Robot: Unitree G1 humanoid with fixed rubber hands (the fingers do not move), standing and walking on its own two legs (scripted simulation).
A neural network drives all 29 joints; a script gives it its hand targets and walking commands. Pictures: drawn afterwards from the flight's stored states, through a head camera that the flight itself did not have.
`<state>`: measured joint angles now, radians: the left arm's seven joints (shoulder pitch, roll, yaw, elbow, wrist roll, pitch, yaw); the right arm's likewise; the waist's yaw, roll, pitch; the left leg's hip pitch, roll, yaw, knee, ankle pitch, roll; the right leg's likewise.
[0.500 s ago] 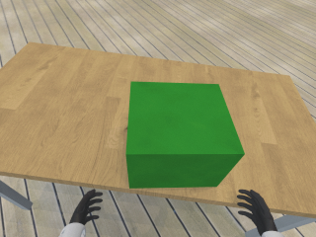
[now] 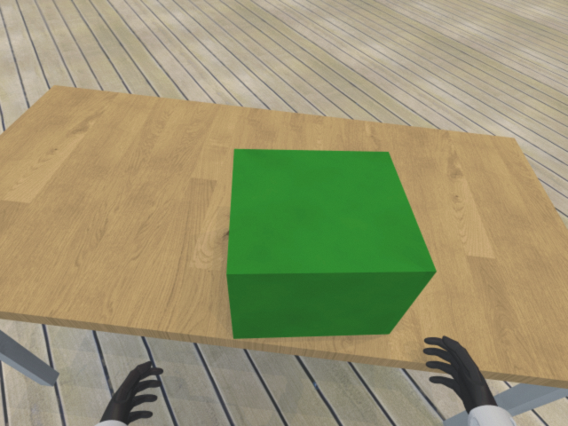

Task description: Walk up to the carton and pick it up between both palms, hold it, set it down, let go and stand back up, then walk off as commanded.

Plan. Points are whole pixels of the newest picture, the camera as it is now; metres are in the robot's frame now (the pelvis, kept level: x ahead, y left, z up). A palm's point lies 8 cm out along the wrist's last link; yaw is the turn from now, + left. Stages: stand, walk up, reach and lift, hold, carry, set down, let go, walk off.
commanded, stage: stand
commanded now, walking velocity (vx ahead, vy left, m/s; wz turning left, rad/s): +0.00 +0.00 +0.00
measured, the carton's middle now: (312, 243) +0.40 -0.02 +0.00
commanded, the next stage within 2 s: none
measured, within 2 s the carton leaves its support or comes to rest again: neither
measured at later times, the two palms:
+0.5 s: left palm out of the picture +0.11 +0.28 -0.10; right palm (474, 398) +0.18 -0.24 -0.03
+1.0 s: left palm out of the picture +0.11 +0.28 -0.09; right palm (475, 399) +0.18 -0.24 -0.03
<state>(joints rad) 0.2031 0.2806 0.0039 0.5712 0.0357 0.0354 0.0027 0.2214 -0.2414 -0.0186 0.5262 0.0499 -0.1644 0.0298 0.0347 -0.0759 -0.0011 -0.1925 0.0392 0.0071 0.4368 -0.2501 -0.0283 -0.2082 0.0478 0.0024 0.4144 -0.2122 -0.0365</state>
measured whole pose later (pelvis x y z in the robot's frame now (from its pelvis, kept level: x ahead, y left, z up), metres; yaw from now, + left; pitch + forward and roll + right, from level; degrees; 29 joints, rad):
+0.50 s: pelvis -0.01 +0.00 +0.00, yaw +0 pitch -1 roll -1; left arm 0.20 0.32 0.00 0.72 0.04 -0.02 -0.02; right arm 0.22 -0.27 -0.02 0.48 0.05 -0.13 0.02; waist 0.03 -0.03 0.00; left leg -0.20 0.04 0.01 0.46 -0.25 -0.02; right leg -0.21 0.05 0.00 0.43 -0.21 -0.03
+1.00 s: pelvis -0.01 +0.00 +0.00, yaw +0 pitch -1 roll -1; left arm 0.20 0.33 0.00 0.75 0.04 -0.03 -0.02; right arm 0.22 -0.28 -0.02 0.48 0.05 -0.13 0.02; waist 0.03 -0.01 -0.01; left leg -0.20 0.04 0.01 0.47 -0.25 -0.02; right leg -0.21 0.05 0.00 0.43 -0.21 -0.03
